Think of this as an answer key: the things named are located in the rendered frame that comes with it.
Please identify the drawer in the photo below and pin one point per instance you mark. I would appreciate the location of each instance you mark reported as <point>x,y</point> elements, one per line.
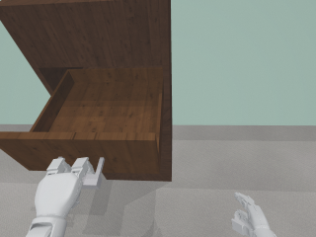
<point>111,113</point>

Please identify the robot right hand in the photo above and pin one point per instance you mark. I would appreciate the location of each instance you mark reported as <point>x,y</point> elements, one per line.
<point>245,223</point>

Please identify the handle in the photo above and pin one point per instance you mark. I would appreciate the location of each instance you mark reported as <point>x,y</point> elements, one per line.
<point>93,181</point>

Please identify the cabinet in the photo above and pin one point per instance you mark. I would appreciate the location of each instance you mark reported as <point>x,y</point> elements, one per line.
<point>56,35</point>

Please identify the robot left forearm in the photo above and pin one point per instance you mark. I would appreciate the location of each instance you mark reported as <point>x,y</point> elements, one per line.
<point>48,226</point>

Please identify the robot left hand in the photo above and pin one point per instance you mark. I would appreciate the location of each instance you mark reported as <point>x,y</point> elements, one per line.
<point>59,191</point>

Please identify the robot right forearm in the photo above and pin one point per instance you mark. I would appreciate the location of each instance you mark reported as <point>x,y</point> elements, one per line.
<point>263,232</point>

